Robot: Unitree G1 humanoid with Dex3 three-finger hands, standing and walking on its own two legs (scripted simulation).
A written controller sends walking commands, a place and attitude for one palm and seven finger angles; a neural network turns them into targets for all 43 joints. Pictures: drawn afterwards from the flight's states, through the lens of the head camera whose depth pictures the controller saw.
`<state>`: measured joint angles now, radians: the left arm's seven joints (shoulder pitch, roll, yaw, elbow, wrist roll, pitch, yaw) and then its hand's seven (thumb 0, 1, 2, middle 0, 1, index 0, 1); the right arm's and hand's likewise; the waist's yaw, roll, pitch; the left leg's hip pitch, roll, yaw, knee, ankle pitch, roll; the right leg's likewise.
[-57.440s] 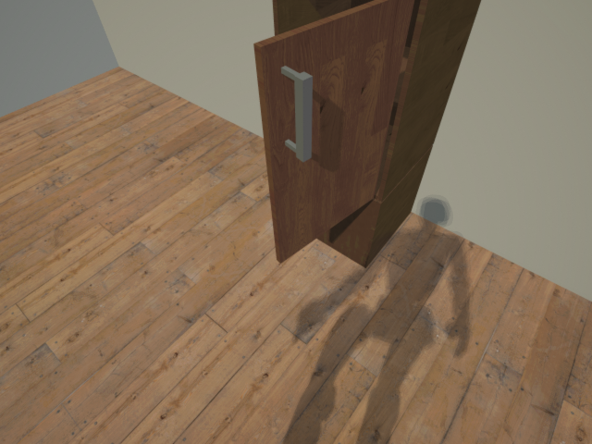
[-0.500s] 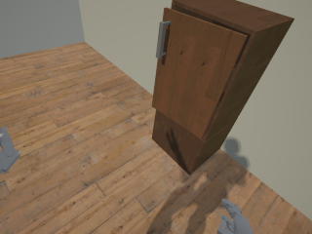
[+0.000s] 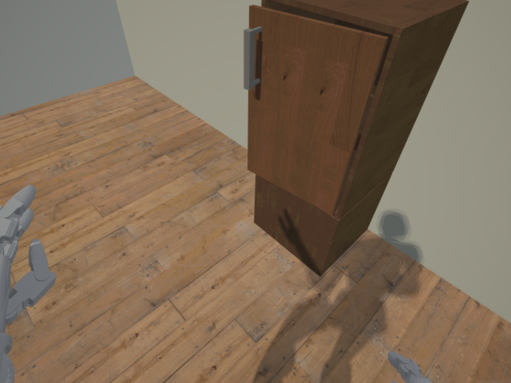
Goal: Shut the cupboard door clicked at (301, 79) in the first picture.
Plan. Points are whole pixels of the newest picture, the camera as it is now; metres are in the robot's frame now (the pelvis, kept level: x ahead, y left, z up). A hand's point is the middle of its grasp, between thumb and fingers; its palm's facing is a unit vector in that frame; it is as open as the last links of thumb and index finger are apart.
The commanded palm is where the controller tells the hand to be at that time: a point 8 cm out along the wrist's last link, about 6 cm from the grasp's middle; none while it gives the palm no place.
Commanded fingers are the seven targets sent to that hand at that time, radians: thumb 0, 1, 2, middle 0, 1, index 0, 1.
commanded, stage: let the arm hang, fingers relaxed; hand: left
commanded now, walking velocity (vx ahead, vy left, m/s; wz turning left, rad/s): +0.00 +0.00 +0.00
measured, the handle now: (253, 58) +0.94 +0.04 +0.12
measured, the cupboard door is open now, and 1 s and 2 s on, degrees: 8 8 8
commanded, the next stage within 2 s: look to check the result in 1.06 s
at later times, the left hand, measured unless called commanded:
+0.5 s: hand out of the picture -0.07 +0.19 -0.17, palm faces +0.06 -0.98 -0.21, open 7.2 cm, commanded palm none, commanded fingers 0.00 0.90 0.90 -0.20 -0.30 -0.20 -0.30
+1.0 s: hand out of the picture -0.05 +0.17 -0.17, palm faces +0.05 -0.99 -0.13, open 7.4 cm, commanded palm none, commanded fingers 0.00 0.90 0.90 -0.20 -0.30 -0.20 -0.30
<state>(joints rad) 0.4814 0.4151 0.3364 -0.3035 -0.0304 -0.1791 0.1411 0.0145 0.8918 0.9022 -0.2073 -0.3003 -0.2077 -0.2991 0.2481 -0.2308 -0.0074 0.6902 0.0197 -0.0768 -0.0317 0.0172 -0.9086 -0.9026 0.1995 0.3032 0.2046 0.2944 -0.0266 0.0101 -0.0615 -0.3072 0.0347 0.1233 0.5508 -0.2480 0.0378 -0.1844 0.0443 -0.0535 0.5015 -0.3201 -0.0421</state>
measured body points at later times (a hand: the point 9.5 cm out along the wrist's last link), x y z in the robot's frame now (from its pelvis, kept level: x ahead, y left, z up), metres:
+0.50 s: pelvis -0.02 +0.01 +0.01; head -0.02 +0.02 +0.46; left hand -0.07 +0.24 -0.15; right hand -0.02 -0.22 -0.15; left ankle +0.03 +0.09 -0.73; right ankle -0.03 -0.09 -0.73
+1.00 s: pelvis -0.01 +0.03 +0.01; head -0.02 +0.04 +0.46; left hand -0.05 +0.22 -0.16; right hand -0.04 -0.17 -0.15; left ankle +0.03 +0.09 -0.73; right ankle -0.03 -0.09 -0.73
